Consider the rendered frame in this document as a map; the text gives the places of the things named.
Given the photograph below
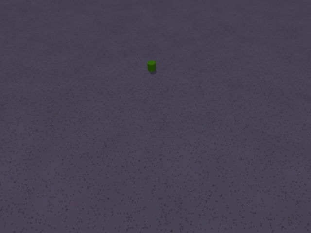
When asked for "mug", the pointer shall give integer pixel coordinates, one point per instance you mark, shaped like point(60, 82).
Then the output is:
point(151, 65)

